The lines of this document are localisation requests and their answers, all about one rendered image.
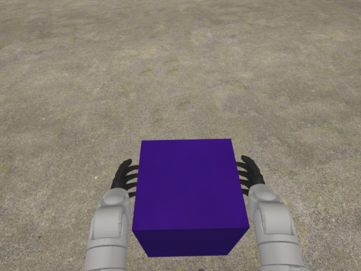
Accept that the left robot forearm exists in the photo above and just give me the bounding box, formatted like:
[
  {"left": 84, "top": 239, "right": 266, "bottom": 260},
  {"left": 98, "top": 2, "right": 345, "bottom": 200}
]
[{"left": 84, "top": 188, "right": 131, "bottom": 271}]

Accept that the carton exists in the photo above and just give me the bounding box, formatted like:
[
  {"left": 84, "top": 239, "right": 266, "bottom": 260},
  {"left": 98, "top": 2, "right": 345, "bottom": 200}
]
[{"left": 132, "top": 138, "right": 250, "bottom": 257}]

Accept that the right robot hand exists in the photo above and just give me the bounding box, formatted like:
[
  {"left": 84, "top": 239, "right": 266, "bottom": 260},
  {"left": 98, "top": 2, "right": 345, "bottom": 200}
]
[{"left": 236, "top": 155, "right": 265, "bottom": 196}]

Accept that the left robot hand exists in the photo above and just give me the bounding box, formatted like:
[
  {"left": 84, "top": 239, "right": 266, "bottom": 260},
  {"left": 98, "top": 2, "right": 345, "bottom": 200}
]
[{"left": 111, "top": 159, "right": 139, "bottom": 198}]

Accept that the right robot forearm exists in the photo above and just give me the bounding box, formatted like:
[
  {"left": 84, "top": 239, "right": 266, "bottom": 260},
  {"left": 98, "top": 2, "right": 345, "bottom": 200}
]
[{"left": 248, "top": 183, "right": 309, "bottom": 271}]

